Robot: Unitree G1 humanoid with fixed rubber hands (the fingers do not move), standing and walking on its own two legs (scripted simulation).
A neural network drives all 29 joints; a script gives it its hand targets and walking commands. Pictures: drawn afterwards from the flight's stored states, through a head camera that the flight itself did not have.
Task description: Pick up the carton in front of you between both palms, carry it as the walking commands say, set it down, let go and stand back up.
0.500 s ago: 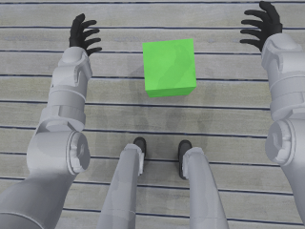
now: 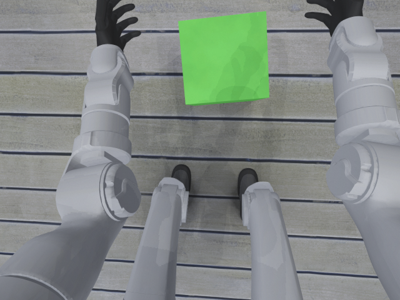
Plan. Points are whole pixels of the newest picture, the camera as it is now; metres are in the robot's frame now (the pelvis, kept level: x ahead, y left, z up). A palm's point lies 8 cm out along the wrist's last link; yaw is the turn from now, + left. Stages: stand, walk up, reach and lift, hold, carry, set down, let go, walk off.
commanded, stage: reach and lift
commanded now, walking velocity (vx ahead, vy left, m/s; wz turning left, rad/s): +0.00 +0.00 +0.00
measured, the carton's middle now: (223, 68) +0.52 -0.02 -0.49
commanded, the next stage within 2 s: none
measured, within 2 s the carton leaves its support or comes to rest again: leaves its support in 1.50 s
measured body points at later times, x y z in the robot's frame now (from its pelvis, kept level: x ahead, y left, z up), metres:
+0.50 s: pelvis -0.07 +0.00 -0.21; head +0.32 -0.02 +0.01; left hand +0.51 +0.18 -0.38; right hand +0.54 -0.20 -0.38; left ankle +0.05 +0.14 -0.58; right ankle +0.04 -0.12 -0.58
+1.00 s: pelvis -0.06 +0.00 -0.24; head +0.32 -0.01 -0.02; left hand +0.51 +0.17 -0.42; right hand +0.53 -0.18 -0.42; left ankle +0.05 +0.14 -0.58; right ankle +0.04 -0.12 -0.58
